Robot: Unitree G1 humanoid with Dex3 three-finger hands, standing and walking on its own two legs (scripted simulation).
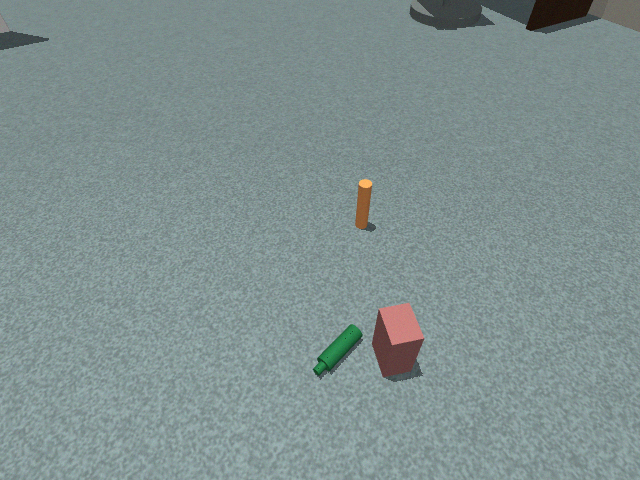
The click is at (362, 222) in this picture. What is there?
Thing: slim round
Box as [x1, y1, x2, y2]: [355, 179, 371, 228]
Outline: 367,179 360,180 358,186 355,225 359,228 365,227 367,223 371,182
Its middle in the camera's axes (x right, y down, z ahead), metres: +0.18 -0.14 +1.63
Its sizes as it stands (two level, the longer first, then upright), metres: 0.053 0.053 0.237
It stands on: the floor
